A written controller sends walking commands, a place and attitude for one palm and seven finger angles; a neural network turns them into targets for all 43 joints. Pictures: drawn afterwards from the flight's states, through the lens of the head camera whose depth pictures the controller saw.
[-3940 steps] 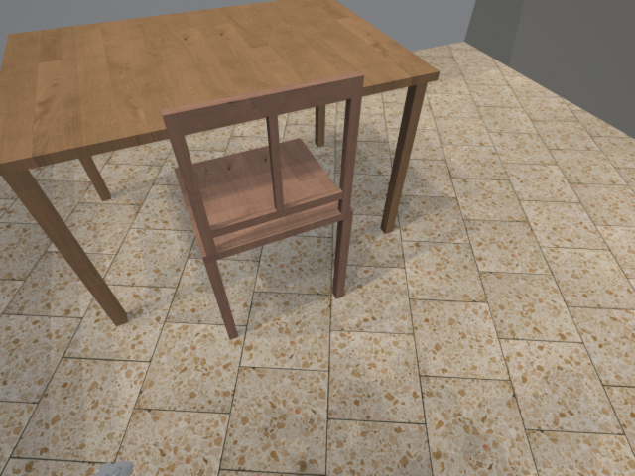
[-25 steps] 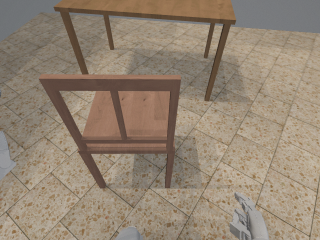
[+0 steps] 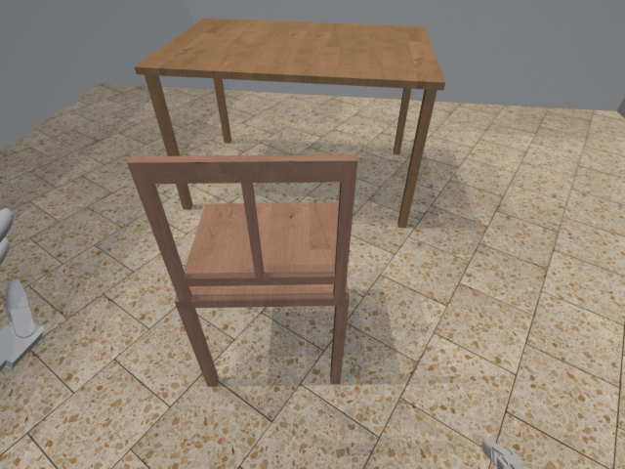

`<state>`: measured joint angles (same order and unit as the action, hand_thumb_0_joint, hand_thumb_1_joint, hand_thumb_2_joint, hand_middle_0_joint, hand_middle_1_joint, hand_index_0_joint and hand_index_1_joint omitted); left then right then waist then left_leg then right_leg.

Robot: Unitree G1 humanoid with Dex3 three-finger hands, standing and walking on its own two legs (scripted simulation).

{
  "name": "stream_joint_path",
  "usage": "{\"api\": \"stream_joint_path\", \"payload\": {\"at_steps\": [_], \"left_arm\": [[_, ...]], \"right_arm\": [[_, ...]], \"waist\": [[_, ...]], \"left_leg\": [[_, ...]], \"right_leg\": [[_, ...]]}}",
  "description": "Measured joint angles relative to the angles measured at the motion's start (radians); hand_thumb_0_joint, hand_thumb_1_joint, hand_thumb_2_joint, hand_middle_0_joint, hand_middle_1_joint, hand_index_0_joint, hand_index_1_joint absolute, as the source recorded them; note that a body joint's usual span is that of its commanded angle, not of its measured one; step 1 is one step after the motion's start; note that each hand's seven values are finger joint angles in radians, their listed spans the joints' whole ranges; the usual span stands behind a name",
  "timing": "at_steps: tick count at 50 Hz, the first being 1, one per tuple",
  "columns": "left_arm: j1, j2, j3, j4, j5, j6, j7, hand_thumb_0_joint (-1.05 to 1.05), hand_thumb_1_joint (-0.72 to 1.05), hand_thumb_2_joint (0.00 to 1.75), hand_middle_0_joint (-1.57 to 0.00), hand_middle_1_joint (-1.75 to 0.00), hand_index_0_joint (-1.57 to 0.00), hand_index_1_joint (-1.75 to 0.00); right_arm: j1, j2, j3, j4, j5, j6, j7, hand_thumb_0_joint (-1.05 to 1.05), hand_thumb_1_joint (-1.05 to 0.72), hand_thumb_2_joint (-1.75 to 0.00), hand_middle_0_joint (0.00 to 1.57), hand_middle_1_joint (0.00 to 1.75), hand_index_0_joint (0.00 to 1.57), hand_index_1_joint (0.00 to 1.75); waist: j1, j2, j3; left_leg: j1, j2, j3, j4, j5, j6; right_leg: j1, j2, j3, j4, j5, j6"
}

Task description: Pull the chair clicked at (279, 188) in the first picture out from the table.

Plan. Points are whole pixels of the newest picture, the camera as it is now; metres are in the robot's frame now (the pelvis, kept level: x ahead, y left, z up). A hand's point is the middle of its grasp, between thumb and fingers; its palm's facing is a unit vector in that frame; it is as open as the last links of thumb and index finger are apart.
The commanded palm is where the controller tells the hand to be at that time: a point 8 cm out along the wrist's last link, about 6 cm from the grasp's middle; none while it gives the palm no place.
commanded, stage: stop stepping back and stand still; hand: left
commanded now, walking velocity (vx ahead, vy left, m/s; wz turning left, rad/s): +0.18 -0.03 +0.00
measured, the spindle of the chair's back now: (253, 232) +0.62 +0.15 -0.07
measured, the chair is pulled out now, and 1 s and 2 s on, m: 0.66 0.66 0.66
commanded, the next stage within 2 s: let the arm hang, fingers relaxed in 0.36 s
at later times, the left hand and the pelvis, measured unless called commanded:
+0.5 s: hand (73, 346) +0.22 +0.27 +0.12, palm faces +0.29 -0.82 -0.49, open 7.4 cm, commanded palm none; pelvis +0.00 +0.01 +0.01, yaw -2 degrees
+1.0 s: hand out of the picture +0.03 +0.17 -0.14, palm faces -0.03 -0.97 -0.25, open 7.2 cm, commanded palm none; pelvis +0.00 -0.02 +0.02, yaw -1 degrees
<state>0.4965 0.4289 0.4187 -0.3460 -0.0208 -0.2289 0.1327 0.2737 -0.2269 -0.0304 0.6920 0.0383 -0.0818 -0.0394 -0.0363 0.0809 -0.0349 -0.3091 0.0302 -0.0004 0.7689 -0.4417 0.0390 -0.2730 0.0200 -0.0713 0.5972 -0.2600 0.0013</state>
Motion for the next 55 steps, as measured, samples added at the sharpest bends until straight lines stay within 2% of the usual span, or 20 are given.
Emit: {"api": "stream_joint_path", "payload": {"at_steps": [3, 5, 8, 9, 12, 16, 19, 23, 25, 27, 31, 33, 35, 36, 37, 40, 48, 55], "left_arm": [[0.034, -0.036, -0.023, -0.017, -0.006, 0.047, -0.002, 0.01, 0.89, 0.90, -0.21, -0.30, -0.21, -0.30], [0.064, -0.063, -0.035, -0.053, 0.001, 0.065, 0.004, 0.01, 0.89, 0.90, -0.21, -0.30, -0.21, -0.30], [0.060, -0.069, -0.054, -0.114, 0.018, 0.082, 0.010, 0.02, 0.88, 0.90, -0.21, -0.30, -0.21, -0.30], [0.048, -0.058, -0.055, -0.138, 0.022, 0.080, 0.010, 0.02, 0.88, 0.90, -0.21, -0.30, -0.21, -0.30], [0.023, -0.007, -0.023, -0.194, 0.018, 0.048, 0.015, 0.02, 0.88, 0.90, -0.21, -0.30, -0.21, -0.30], [0.033, 0.055, 0.054, -0.168, 0.001, 0.012, 0.018, 0.01, 0.88, 0.90, -0.21, -0.30, -0.21, -0.30], [0.039, 0.043, 0.046, -0.085, -0.014, 0.030, 0.007, 0.01, 0.89, 0.90, -0.20, -0.30, -0.21, -0.30], [0.058, -0.008, -0.011, -0.051, -0.018, 0.080, -0.004, 0.01, 0.89, 0.90, -0.20, -0.30, -0.21, -0.30], [0.004, -0.039, -0.084, 0.079, 0.025, 0.072, -0.038, 0.01, 0.89, 0.90, -0.20, -0.30, -0.21, -0.30], [-0.078, -0.090, -0.171, 0.301, 0.044, 0.139, -0.073, 0.00, 0.89, 0.90, -0.20, -0.30, -0.20, -0.30], [-0.177, -0.208, -0.323, 0.774, 0.054, 0.261, -0.108, 0.01, 0.90, 0.90, -0.19, -0.30, -0.19, -0.30], [-0.186, -0.254, -0.388, 0.943, 0.051, 0.284, -0.121, 0.01, 0.91, 0.90, -0.19, -0.30, -0.19, -0.30], [-0.184, -0.293, -0.428, 1.067, 0.039, 0.285, -0.126, 0.01, 0.91, 0.90, -0.19, -0.30, -0.20, -0.30], [-0.192, -0.302, -0.403, 1.095, 0.016, 0.267, -0.108, -0.02, 0.95, 0.90, -0.20, -0.30, -0.20, -0.30], [-0.208, -0.293, -0.394, 1.118, 0.012, 0.253, -0.099, -0.04, 0.99, 0.90, -0.20, -0.30, -0.21, -0.30], [-0.242, -0.258, -0.407, 1.195, 0.023, 0.240, -0.104, -0.06, 1.01, 0.90, -0.21, -0.30, -0.21, -0.30], [-0.228, -0.235, -0.432, 1.368, 0.028, 0.240, -0.105, -0.02, 0.95, 0.90, -0.20, -0.30, -0.20, -0.30], [-0.204, -0.242, -0.437, 1.439, 0.026, 0.235, -0.098, 0.00, 0.92, 0.90, -0.20, -0.30, -0.20, -0.30]], "right_arm": [[0.002, 0.027, 0.019, 0.003, -0.006, 0.024, -0.005, 0.02, -0.90, -0.90, 0.20, 0.30, 0.20, 0.30], [0.010, 0.040, 0.034, -0.009, -0.020, 0.015, -0.015, 0.02, -0.90, -0.90, 0.20, 0.30, 0.20, 0.30], [0.026, 0.056, 0.036, -0.026, -0.029, -0.024, -0.020, 0.02, -0.90, -0.90, 0.20, 0.30, 0.20, 0.30], [0.028, 0.060, 0.036, -0.027, -0.028, -0.036, -0.015, 0.02, -0.90, -0.90, 0.20, 0.30, 0.20, 0.30], [0.020, 0.065, 0.049, -0.026, -0.026, -0.055, -0.002, 0.02, -0.90, -0.90, 0.20, 0.30, 0.20, 0.30], [-0.014, 0.070, 0.061, -0.044, -0.027, -0.052, 0.002, 0.02, -0.90, -0.90, 0.20, 0.30, 0.21, 0.30], [-0.045, 0.063, 0.056, -0.046, -0.028, -0.038, 0.001, 0.01, -0.90, -0.90, 0.20, 0.30, 0.21, 0.30], [-0.044, 0.054, 0.049, -0.039, -0.023, -0.026, -0.004, 0.01, -0.90, -0.89, 0.20, 0.30, 0.21, 0.30], [-0.043, 0.035, 0.026, 0.004, -0.037, -0.040, 0.025, 0.01, -0.90, -0.90, 0.20, 0.30, 0.20, 0.30], [-0.057, 0.012, 0.012, 0.051, -0.048, -0.005, 0.041, 0.01, -0.90, -0.90, 0.20, 0.30, 0.20, 0.30], [-0.075, -0.005, 0.003, 0.120, -0.062, 0.058, 0.047, 0.01, -0.90, -0.90, 0.20, 0.30, 0.20, 0.30], [-0.066, 0.007, 0.004, 0.146, -0.061, 0.076, 0.045, 0.01, -0.90, -0.90, 0.20, 0.30, 0.20, 0.30], [-0.052, 0.026, 0.010, 0.179, -0.059, 0.086, 0.043, 0.01, -0.90, -0.90, 0.20, 0.30, 0.20, 0.30], [-0.040, 0.037, 0.012, 0.196, -0.058, 0.088, 0.040, 0.01, -0.90, -0.90, 0.20, 0.30, 0.20, 0.30], [-0.029, 0.046, 0.016, 0.215, -0.057, 0.089, 0.038, 0.01, -0.90, -0.90, 0.20, 0.30, 0.20, 0.30], [-0.012, 0.058, 0.019, 0.268, -0.058, 0.094, 0.030, 0.01, -0.90, -0.90, 0.20, 0.30, 0.20, 0.30], [0.009, 0.058, 0.012, 0.342, -0.051, 0.101, 0.021, 0.01, -0.90, -0.90, 0.20, 0.30, 0.20, 0.30], [0.038, 0.077, 0.020, 0.396, -0.051, 0.099, 0.021, 0.01, -0.91, -0.90, 0.20, 0.30, 0.20, 0.30]], "waist": [[0.016, -0.064, 0.012], [0.029, -0.099, 0.016], [0.026, -0.091, 0.018], [0.023, -0.086, 0.020], [0.026, -0.073, 0.023], [0.024, -0.066, 0.022], [0.016, -0.044, 0.040], [0.016, -0.055, 0.051], [0.023, -0.053, 0.029], [0.028, -0.049, 0.015], [0.007, -0.042, 0.020], [-0.006, -0.066, 0.036], [-0.007, -0.103, 0.052], [-0.002, -0.120, 0.059], [0.009, -0.133, 0.066], [0.028, -0.135, 0.079], [0.022, -0.055, 0.076], [0.026, -0.035, 0.071]], "left_leg": [[0.026, -0.018, 0.035, -0.051, 0.080, 0.009], [0.045, -0.027, 0.058, -0.081, 0.097, 0.019], [0.055, -0.020, 0.046, -0.125, 0.114, 0.030], [0.059, -0.019, 0.036, -0.145, 0.129, 0.029], [0.064, -0.014, 0.023, -0.193, 0.160, 0.027], [0.047, -0.017, 0.050, -0.201, 0.162, 0.023], [0.043, -0.013, 0.065, -0.188, 0.150, 0.021], [0.069, -0.020, 0.073, -0.219, 0.154, 0.016], [0.036, -0.028, 0.066, -0.203, 0.151, 0.015], [0.010, -0.043, 0.066, -0.172, 0.137, 0.015], [0.000, -0.047, 0.062, -0.131, 0.112, 0.008], [0.019, -0.047, 0.057, -0.144, 0.115, 0.001], [0.042, -0.045, 0.053, -0.171, 0.126, -0.004], [0.049, -0.042, 0.045, -0.187, 0.137, -0.007], [0.058, -0.039, 0.039, -0.207, 0.149, -0.012], [0.079, -0.026, 0.030, -0.260, 0.184, -0.022], [0.127, -0.016, 0.043, -0.345, 0.229, -0.026], [0.145, -0.014, 0.049, -0.378, 0.249, -0.030]], "right_leg": [[-0.013, -0.026, 0.023, 0.033, -0.028, -0.001], [-0.043, -0.026, 0.051, 0.122, -0.141, -0.015], [-0.109, 0.005, 0.065, 0.355, -0.173, -0.015], [-0.111, 0.007, 0.060, 0.375, -0.167, -0.014], [-0.057, -0.002, 0.028, 0.213, -0.159, -0.011], [0.046, -0.011, 0.015, -0.085, -0.083, -0.017], [0.066, -0.009, 0.028, -0.154, 0.056, 0.000], [0.068, -0.016, 0.036, -0.137, 0.033, 0.011], [0.019, -0.026, 0.027, -0.079, 0.015, 0.003], [-0.017, -0.043, 0.028, -0.019, -0.026, 0.003], [-0.031, -0.049, 0.025, 0.034, -0.067, 0.006], [-0.015, -0.048, 0.020, 0.031, -0.071, -0.005], [0.007, -0.045, 0.016, 0.008, -0.063, -0.010], [0.019, -0.041, 0.008, -0.012, -0.053, -0.012], [0.031, -0.037, 0.002, -0.036, -0.041, -0.014], [0.062, -0.021, -0.007, -0.111, 0.003, -0.025], [0.110, -0.007, 0.006, -0.209, 0.063, -0.028], [0.120, -0.004, 0.012, -0.229, 0.077, -0.032]]}}
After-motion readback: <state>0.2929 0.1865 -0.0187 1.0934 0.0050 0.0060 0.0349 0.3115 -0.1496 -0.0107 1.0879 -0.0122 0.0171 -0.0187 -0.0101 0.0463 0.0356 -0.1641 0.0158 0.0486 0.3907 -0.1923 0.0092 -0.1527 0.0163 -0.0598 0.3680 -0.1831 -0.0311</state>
